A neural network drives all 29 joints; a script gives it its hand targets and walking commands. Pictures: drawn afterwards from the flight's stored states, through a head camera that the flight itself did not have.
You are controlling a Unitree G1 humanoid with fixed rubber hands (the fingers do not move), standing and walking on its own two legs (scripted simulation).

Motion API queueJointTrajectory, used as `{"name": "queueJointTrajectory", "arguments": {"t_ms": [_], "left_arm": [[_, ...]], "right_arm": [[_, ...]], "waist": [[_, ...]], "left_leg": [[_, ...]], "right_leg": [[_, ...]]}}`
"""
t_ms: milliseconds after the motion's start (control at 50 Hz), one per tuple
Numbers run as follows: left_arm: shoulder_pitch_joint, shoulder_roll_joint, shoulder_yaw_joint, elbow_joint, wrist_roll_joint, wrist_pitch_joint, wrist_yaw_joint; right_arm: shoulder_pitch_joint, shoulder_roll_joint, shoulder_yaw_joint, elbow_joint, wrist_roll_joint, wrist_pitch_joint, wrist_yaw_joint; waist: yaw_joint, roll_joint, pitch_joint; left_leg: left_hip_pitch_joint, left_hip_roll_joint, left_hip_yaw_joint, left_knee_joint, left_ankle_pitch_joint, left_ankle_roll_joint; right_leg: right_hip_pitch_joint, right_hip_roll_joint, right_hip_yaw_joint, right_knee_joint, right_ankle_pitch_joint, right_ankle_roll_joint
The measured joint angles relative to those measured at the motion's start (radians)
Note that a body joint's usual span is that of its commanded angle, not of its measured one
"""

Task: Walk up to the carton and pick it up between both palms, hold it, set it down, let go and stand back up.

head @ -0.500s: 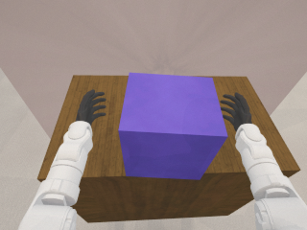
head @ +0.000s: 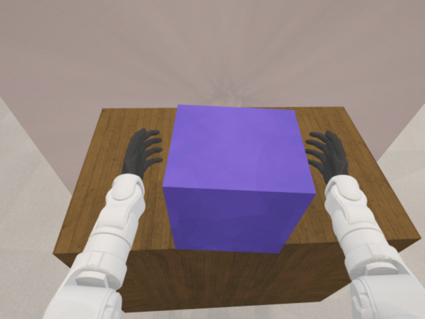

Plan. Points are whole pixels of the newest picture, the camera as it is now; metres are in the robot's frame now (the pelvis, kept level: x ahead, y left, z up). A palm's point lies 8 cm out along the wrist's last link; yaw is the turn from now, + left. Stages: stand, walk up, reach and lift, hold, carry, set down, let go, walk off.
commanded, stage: reach and lift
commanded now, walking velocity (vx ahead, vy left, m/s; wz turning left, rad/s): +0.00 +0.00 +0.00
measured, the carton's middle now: (231, 183) +0.38 -0.03 +0.03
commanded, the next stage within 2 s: none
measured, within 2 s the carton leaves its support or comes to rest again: leaves its support in 1.38 s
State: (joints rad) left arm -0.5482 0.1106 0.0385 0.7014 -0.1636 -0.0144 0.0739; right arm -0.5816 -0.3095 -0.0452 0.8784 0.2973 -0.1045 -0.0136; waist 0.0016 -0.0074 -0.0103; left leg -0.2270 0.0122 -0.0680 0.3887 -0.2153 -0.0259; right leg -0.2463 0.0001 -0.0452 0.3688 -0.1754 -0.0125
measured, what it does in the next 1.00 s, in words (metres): stands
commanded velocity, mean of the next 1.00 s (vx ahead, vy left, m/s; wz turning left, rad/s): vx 0.00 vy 0.00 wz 0.00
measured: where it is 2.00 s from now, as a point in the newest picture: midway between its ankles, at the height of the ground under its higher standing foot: outside the picture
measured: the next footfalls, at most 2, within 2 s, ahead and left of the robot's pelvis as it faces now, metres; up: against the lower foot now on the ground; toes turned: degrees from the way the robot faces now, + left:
none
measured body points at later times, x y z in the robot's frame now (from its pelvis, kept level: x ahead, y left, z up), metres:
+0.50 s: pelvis +0.00 +0.00 +0.00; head +0.02 +0.01 +0.45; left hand +0.40 +0.13 +0.08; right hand +0.39 -0.20 +0.07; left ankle -0.01 +0.14 -0.75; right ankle +0.01 -0.11 -0.75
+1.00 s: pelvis +0.00 +0.00 +0.00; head +0.02 +0.01 +0.45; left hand +0.40 +0.13 +0.07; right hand +0.39 -0.20 +0.07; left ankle -0.01 +0.14 -0.75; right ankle +0.01 -0.11 -0.75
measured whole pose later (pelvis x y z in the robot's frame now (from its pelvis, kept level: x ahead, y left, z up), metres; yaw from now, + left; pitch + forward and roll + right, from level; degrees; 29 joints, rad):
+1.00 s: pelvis +0.00 +0.00 +0.00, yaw +0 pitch +3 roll +0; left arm -0.61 0.03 0.05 0.78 -0.06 -0.04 0.14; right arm -0.61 -0.19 -0.05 0.91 0.21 -0.11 -0.12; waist 0.00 -0.01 -0.01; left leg -0.23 0.01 -0.07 0.39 -0.21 -0.03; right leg -0.25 0.00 -0.05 0.37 -0.17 -0.01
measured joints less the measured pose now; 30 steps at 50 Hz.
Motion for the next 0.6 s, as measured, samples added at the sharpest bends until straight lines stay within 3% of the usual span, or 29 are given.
{"name": "queueJointTrajectory", "arguments": {"t_ms": [260,600], "left_arm": [[-0.027,-0.063,0.000,0.052,0.041,-0.019,0.040],[-0.066,-0.073,0.000,0.078,0.074,-0.019,0.063]], "right_arm": [[-0.008,0.094,0.000,0.017,-0.071,-0.010,-0.048],[-0.031,0.109,0.000,0.032,-0.076,-0.003,-0.093]], "waist": [[0.000,0.000,0.000],[0.000,0.000,0.003]], "left_leg": [[0.000,0.000,0.000,0.000,0.006,0.000],[-0.001,0.000,0.000,0.000,0.004,0.000]], "right_leg": [[0.000,0.000,0.000,0.000,0.007,0.000],[-0.001,0.000,0.000,0.000,0.004,0.000]]}}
